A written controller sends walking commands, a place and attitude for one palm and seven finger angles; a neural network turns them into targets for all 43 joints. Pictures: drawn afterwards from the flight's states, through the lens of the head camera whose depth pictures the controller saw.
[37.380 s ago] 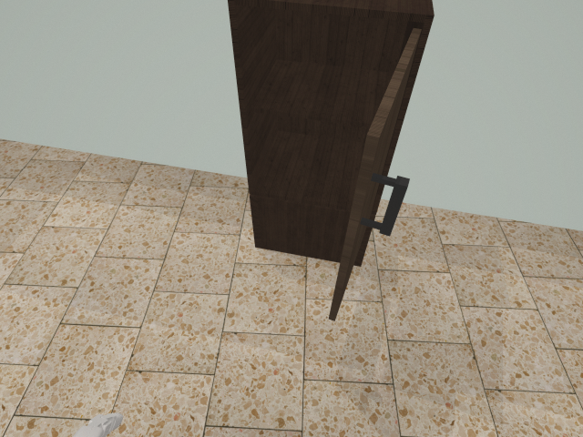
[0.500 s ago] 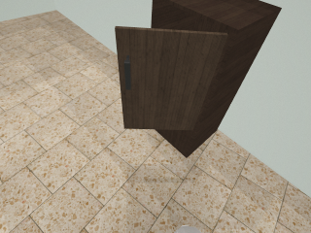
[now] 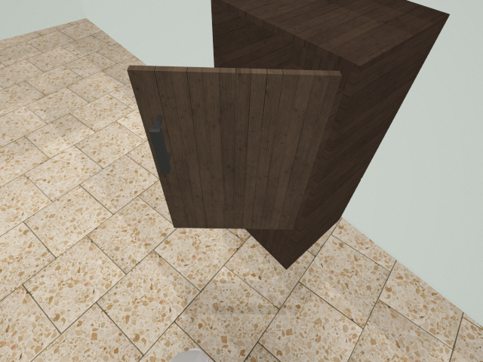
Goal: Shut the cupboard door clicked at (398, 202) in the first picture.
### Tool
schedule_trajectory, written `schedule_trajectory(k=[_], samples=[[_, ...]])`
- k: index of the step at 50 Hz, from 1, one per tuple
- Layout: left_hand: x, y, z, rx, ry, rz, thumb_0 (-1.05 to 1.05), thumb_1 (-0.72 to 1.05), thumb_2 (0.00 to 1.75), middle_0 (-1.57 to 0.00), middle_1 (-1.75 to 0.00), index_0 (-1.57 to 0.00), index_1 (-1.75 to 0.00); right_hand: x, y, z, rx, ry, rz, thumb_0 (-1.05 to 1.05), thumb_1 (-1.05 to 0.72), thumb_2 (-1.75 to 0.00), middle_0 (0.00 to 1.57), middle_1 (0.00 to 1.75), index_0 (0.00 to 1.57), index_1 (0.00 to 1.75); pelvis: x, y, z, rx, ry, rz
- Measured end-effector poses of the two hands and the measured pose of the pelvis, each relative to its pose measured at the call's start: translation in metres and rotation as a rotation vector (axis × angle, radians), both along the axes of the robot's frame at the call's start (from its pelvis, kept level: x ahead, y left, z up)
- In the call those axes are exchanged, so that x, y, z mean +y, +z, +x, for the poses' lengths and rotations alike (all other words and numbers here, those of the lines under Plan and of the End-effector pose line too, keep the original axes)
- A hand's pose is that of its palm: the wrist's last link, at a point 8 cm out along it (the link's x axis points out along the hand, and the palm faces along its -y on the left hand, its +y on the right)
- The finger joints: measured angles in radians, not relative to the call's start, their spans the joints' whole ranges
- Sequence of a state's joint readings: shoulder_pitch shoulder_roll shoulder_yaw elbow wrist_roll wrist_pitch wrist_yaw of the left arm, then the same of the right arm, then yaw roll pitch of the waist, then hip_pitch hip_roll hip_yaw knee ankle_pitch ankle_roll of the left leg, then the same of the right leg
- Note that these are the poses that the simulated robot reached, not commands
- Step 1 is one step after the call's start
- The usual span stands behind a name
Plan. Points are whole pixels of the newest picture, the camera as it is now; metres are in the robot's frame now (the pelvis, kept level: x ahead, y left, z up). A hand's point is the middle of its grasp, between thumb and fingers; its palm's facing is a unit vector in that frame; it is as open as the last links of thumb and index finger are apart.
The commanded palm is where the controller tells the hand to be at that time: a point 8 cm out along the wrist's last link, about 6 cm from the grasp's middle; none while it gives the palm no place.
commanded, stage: take the last steps up to it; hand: left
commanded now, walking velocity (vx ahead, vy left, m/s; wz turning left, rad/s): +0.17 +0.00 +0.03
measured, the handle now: (162, 145) +0.55 +0.22 +0.00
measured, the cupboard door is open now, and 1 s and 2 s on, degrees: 48 48 48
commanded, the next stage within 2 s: come to a stop and stand still in 0.04 s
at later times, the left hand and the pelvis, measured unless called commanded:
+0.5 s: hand out of the picture +0.13 +0.17 -0.18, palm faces +0.03 -0.96 -0.27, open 7.4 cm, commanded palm none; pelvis +0.10 -0.03 -0.01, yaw +1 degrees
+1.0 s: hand out of the picture +0.09 +0.21 -0.17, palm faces +0.04 -0.96 -0.29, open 7.4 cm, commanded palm none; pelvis +0.05 +0.01 -0.02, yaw -1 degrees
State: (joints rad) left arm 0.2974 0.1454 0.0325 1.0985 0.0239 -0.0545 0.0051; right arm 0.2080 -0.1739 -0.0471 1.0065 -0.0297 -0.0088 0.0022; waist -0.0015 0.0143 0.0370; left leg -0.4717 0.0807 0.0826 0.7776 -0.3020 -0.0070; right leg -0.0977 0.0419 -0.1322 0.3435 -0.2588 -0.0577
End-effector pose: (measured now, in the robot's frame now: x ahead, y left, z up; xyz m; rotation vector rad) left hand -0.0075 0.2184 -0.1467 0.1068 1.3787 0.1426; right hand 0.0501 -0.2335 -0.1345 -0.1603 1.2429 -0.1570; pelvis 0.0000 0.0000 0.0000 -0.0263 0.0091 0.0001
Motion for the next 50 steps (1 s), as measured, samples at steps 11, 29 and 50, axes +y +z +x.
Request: schedule_trajectory(k=[11,29,50], samples=[[-0.004,-0.020,0.051,0.083,0.027,-0.055,0.01,0.91,0.90,-0.20,-0.30,-0.20,-0.30,0.024,0.000,0.094,-0.075,0.036,-0.028,0.00,-0.92,-0.89,0.20,0.30,0.20,0.30,0.011,-0.009,0.071,-0.031,-0.003,0.023],[-0.006,0.008,0.142,-0.044,-0.015,0.120,0.01,0.91,0.90,-0.20,-0.29,-0.20,-0.30,-0.042,-0.023,0.103,0.089,-0.009,-0.002,0.00,-0.91,-0.89,0.20,0.30,0.20,0.30,-0.034,-0.008,0.098,-0.016,0.021,0.055],[0.039,0.010,0.093,-0.158,-0.040,0.142,0.01,0.90,0.90,-0.20,-0.30,-0.20,-0.30,0.020,-0.020,0.079,-0.161,0.038,0.058,0.00,-0.91,-0.89,0.19,0.30,0.20,0.30,0.009,-0.018,0.045,-0.092,-0.007,0.060]])
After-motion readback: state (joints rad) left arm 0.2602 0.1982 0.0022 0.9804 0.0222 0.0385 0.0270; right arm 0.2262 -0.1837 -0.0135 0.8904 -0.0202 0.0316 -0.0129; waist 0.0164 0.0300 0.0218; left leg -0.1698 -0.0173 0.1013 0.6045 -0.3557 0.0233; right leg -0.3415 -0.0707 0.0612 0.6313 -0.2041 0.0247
